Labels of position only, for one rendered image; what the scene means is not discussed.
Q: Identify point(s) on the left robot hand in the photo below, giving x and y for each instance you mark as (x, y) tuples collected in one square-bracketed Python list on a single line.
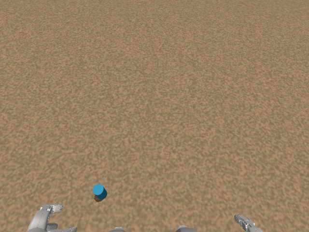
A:
[(41, 217)]

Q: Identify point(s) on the can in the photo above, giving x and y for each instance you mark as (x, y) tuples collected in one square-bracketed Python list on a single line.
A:
[(100, 191)]

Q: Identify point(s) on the right robot hand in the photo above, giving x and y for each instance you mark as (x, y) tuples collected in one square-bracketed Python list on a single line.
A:
[(247, 224)]

